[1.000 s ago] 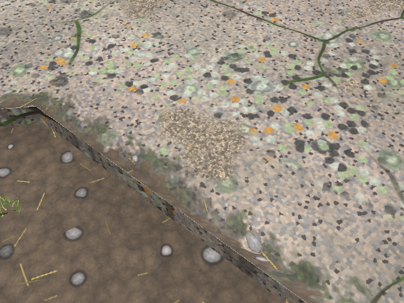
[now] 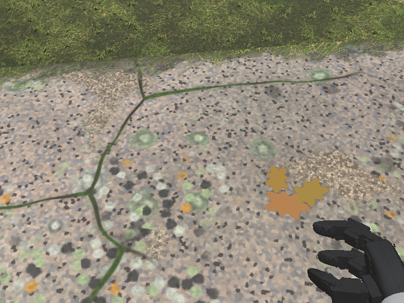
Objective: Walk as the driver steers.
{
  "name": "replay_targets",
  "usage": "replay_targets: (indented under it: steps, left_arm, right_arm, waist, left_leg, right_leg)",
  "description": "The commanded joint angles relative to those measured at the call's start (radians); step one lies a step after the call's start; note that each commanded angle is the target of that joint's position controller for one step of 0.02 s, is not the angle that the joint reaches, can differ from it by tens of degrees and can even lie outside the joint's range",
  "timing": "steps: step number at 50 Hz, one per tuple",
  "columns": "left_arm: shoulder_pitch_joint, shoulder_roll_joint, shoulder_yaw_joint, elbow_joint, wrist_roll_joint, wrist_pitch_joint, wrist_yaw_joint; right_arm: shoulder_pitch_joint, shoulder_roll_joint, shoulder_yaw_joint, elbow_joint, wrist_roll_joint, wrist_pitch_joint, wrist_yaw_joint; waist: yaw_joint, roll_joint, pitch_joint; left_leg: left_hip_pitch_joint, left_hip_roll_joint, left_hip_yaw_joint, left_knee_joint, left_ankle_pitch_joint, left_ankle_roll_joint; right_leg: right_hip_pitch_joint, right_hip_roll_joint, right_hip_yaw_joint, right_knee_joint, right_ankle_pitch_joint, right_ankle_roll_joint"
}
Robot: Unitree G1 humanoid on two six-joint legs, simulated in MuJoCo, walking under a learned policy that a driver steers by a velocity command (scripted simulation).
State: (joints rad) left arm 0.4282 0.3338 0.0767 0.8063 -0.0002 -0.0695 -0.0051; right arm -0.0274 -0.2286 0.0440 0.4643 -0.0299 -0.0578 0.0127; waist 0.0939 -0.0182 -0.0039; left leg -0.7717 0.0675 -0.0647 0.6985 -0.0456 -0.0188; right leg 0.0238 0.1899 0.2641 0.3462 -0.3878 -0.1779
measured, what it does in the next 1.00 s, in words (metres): walks ahead, turning right: left foot, then right foot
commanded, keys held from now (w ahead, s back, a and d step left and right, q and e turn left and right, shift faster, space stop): w+e+shift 0.26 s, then w+shift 0.20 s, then w+q+shift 0.04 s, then shift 0.50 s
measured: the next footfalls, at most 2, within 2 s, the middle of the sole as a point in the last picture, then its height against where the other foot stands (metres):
left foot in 0.06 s outside the picture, level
right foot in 0.50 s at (262, 258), level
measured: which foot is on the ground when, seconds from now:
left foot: up 0.00-0.04, down 0.06-0.50, up 0.52-0.86, down 0.88-1.00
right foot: down 0.00-0.06, up 0.08-0.48, down 0.50-0.88, up 0.90-1.00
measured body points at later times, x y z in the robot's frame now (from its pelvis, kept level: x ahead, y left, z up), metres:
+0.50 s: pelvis +0.46 -0.02 -0.02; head +0.49 -0.02 +0.43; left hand +0.79 +0.05 -0.08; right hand +0.25 -0.19 -0.14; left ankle +0.22 +0.17 -0.69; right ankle +0.57 -0.10 -0.73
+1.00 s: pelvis +0.81 -0.10 -0.01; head +0.85 -0.12 +0.44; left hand +1.00 +0.11 -0.14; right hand +0.88 -0.40 -0.10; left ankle +0.97 -0.09 -0.73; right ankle +0.63 -0.16 -0.64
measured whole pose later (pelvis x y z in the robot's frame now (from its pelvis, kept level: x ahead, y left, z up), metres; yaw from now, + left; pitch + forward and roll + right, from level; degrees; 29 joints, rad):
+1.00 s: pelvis +0.81 -0.10 -0.01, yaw -27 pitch +1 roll +0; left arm 0.25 0.28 0.03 0.86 -0.02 -0.02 0.01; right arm 0.07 -0.23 -0.01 0.71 -0.03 -0.08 0.03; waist 0.01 0.00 0.07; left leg -0.49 -0.06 0.02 0.52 -0.05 0.06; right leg -0.33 0.08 0.12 1.20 -0.58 0.03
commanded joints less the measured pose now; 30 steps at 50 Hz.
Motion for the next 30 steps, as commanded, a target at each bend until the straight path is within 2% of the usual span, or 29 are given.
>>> replay_targets:
  steps: [1,2,3,4,5,6,7,8,9,10,12,13,15,17,18,19,20,21,22,23,24,25,26,27,28,29,30]
  left_arm:
    - [-0.119,0.202,0.059,-0.087,0.008,-0.021,0.000]
    - [-0.185,0.211,0.059,-0.110,0.019,-0.023,-0.007]
    - [-0.209,0.133,0.041,-0.136,0.027,-0.032,-0.008]
    - [-0.181,-0.044,-0.011,-0.176,0.023,-0.032,-0.003]
    - [-0.061,-0.007,-0.023,-0.219,-0.018,-0.020,0.000]
    - [-0.128,0.071,-0.011,-0.180,0.017,0.003,0.005]
    - [-0.187,0.093,-0.005,-0.186,0.033,0.017,-0.011]
    - [-0.230,0.093,-0.004,-0.193,0.039,0.031,-0.028]
    - [-0.250,0.068,-0.010,-0.213,0.044,0.043,-0.044]
    - [-0.260,0.036,-0.021,-0.227,0.043,0.058,-0.055]
    - [-0.310,0.010,-0.035,-0.262,0.042,0.075,-0.065]
    - [-0.335,0.011,-0.038,-0.274,0.042,0.079,-0.068]
    - [-0.390,0.004,-0.049,-0.302,0.042,0.078,-0.073]
    - [-0.437,-0.001,-0.059,-0.298,0.034,0.071,-0.078]
    - [-0.473,-0.018,-0.072,-0.313,0.032,0.062,-0.085]
    - [-0.518,-0.024,-0.079,-0.314,0.034,0.054,-0.088]
    - [-0.539,-0.026,-0.081,-0.309,0.037,0.048,-0.088]
    - [-0.526,-0.011,-0.078,-0.294,0.039,0.044,-0.083]
    - [-0.454,0.018,-0.067,-0.261,0.032,0.047,-0.077]
    - [-0.334,0.033,-0.058,-0.234,0.053,0.037,-0.068]
    - [-0.151,0.073,-0.038,-0.180,0.059,0.034,-0.050]
    - [0.040,0.124,-0.008,-0.120,0.060,0.032,-0.022]
    - [0.025,0.211,0.010,-0.090,0.053,0.030,0.000]
    - [0.022,0.232,0.021,-0.129,0.057,0.028,0.011]
    - [0.012,0.176,0.019,-0.116,0.032,0.022,0.014]
    - [-0.044,0.134,0.005,-0.086,0.022,0.012,0.016]
    - [-0.098,0.082,-0.006,-0.078,0.023,0.002,0.013]
  right_arm:
    - [0.212,-0.183,-0.075,0.040,0.027,-0.003,-0.024]
    - [0.394,-0.233,-0.103,0.087,0.033,-0.008,-0.041]
    - [0.597,-0.281,-0.132,0.138,0.013,-0.015,-0.063]
    - [0.634,-0.301,-0.134,0.152,-0.036,-0.021,-0.070]
    - [0.473,-0.327,-0.145,0.115,-0.053,-0.023,-0.053]
    - [0.336,-0.208,-0.127,0.081,-0.041,-0.020,-0.044]
    - [0.301,-0.153,-0.112,0.093,-0.028,-0.019,-0.037]
    - [0.320,-0.142,-0.106,0.123,-0.030,-0.024,-0.033]
    - [0.365,-0.143,-0.103,0.165,-0.023,-0.034,-0.036]
    - [0.401,-0.131,-0.101,0.204,-0.011,-0.043,-0.031]
    - [0.435,-0.117,-0.097,0.251,0.008,-0.057,-0.015]
    - [0.433,-0.116,-0.095,0.263,0.009,-0.061,-0.010]
    - [0.442,-0.127,-0.093,0.285,0.001,-0.071,-0.006]
    - [0.476,-0.131,-0.090,0.312,-0.001,-0.071,-0.007]
    - [0.497,-0.150,-0.090,0.323,-0.007,-0.072,-0.007]
    - [0.528,-0.154,-0.089,0.342,-0.005,-0.070,-0.009]
    - [0.557,-0.172,-0.090,0.359,-0.001,-0.067,-0.014]
    - [0.577,-0.202,-0.093,0.369,0.003,-0.060,-0.024]
    - [0.577,-0.225,-0.093,0.370,0.008,-0.056,-0.037]
    - [0.559,-0.283,-0.103,0.373,0.010,-0.045,-0.046]
    - [0.525,-0.297,-0.104,0.376,0.014,-0.031,-0.055]
    - [0.458,-0.286,-0.103,0.360,0.018,-0.025,-0.051]
    - [0.480,-0.135,-0.081,0.308,-0.008,-0.026,-0.033]
    - [0.558,-0.133,-0.073,0.262,0.060,-0.025,-0.034]
    - [0.423,-0.184,-0.082,0.249,0.053,-0.032,-0.039]
    - [0.405,-0.159,-0.076,0.242,0.051,-0.035,-0.033]
    - [0.410,-0.140,-0.073,0.261,0.031,-0.027,-0.030]
  waist:
    - [-0.163,-0.054,-0.150]
    - [-0.275,-0.034,-0.228]
    - [-0.342,0.029,-0.311]
    - [-0.282,0.263,-0.305]
    - [-0.159,0.429,-0.369]
    - [-0.155,0.198,-0.227]
    - [-0.150,0.082,-0.124]
    - [-0.145,0.017,-0.066]
    - [-0.137,0.017,-0.014]
    - [-0.125,0.049,0.027]
    - [-0.111,0.080,0.059]
    - [-0.106,0.087,0.062]
    - [-0.092,0.100,0.087]
    - [-0.104,0.057,0.119]
    - [-0.102,0.063,0.159]
    - [-0.120,0.047,0.174]
    - [-0.125,0.060,0.168]
    - [-0.111,0.092,0.131]
    - [-0.075,0.129,0.032]
    - [0.008,0.166,0.007]
    - [0.107,0.192,-0.052]
    - [0.208,0.181,-0.126]
    - [0.062,-0.086,-0.198]
    - [0.032,-0.125,-0.405]
    - [0.055,0.053,-0.301]
    - [-0.013,0.038,-0.108]
    - [-0.073,0.098,-0.007]
  left_leg:
    - [0.620,-0.104,0.058,-0.132,-0.029,0.008]
    - [0.799,-0.086,0.058,-0.173,-0.076,0.010]
    - [1.054,0.029,-0.021,-0.127,-0.244,0.034]
    - [1.236,0.275,-0.337,-0.166,-0.455,0.048]
    - [1.191,0.396,-0.823,-0.396,-0.602,0.128]
    - [1.014,0.343,-0.700,-0.438,-0.758,0.157]
    - [0.872,0.300,-0.540,-0.432,-0.653,0.151]
    - [0.792,0.268,-0.414,-0.440,-0.514,0.134]
    - [0.738,0.242,-0.304,-0.450,-0.409,0.122]
    - [0.706,0.222,-0.212,-0.464,-0.313,0.100]
    - [0.686,0.199,-0.058,-0.490,-0.099,0.060]
    - [0.665,0.174,0.027,-0.504,0.020,0.038]
    - [0.632,0.145,0.129,-0.528,0.204,0.040]
    - [0.639,0.098,0.221,-0.559,0.311,0.030]
    - [0.631,0.114,0.242,-0.577,0.399,0.026]
    - [0.644,0.117,0.263,-0.607,0.531,0.023]
    - [0.677,0.123,0.275,-0.602,0.731,0.028]
    - [0.743,0.133,0.282,-0.555,0.940,0.033]
    - [0.801,0.133,0.293,-0.430,1.233,0.035]
    - [0.784,0.174,0.282,-0.232,1.327,0.035]
    - [0.707,0.210,0.250,-0.003,1.272,0.053]
    - [0.561,0.154,0.263,0.316,0.925,0.086]
    - [0.300,-0.019,0.240,0.700,-0.457,0.086]
    - [0.061,-0.105,0.008,0.960,-0.534,0.090]
    - [0.026,-0.053,-0.026,0.912,-0.385,0.088]
    - [0.018,-0.036,0.002,0.813,-0.343,0.075]
    - [0.062,-0.011,0.005,0.714,-0.339,0.058]
  right_leg:
    - [-0.160,-0.143,0.130,0.178,0.985,0.009]
    - [-0.185,-0.140,0.114,0.411,0.981,0.036]
    - [-0.349,-0.110,0.069,0.694,0.702,0.050]
    - [-0.662,-0.038,-0.024,0.971,-0.139,0.049]
    - [-0.812,-0.049,-0.104,1.102,-0.078,0.055]
    - [-0.824,-0.142,-0.134,1.108,0.066,0.055]
    - [-0.799,-0.175,-0.157,1.077,0.129,0.067]
    - [-0.792,-0.203,-0.164,1.059,0.131,0.076]
    - [-0.801,-0.229,-0.161,1.047,0.129,0.082]
    - [-0.815,-0.254,-0.165,1.028,0.135,0.086]
    - [-0.846,-0.273,-0.185,0.990,0.178,0.090]
    - [-0.831,-0.262,-0.212,0.962,0.222,0.094]
    - [-0.806,-0.239,-0.227,0.854,0.300,0.097]
    - [-0.765,-0.199,-0.282,0.688,0.359,0.082]
    - [-0.726,-0.199,-0.323,0.559,0.368,0.066]
    - [-0.666,-0.170,-0.385,0.476,0.370,0.044]
    - [-0.597,-0.131,-0.429,0.424,0.374,0.024]
    - [-0.540,-0.088,-0.457,0.399,0.350,0.010]
    - [-0.431,-0.029,-0.469,0.421,0.313,0.004]
    - [-0.324,-0.023,-0.442,0.377,0.226,-0.020]
    - [-0.119,-0.058,-0.347,0.303,0.197,-0.060]
    - [0.138,-0.139,-0.221,0.184,0.232,-0.092]
    - [0.340,-0.385,0.014,0.290,0.440,-0.082]
    - [0.531,-0.588,0.439,0.211,0.608,-0.245]
    - [0.398,-0.528,0.313,0.127,0.756,-0.204]
    - [0.205,-0.500,0.189,0.078,0.884,-0.187]
    - [0.045,-0.461,0.103,0.040,0.923,-0.153]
